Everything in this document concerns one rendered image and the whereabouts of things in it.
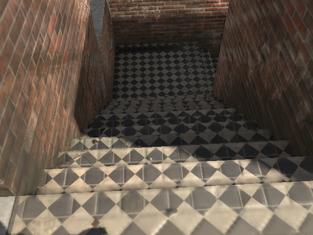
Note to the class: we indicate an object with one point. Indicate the stairs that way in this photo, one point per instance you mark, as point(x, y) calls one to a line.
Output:
point(209, 65)
point(163, 142)

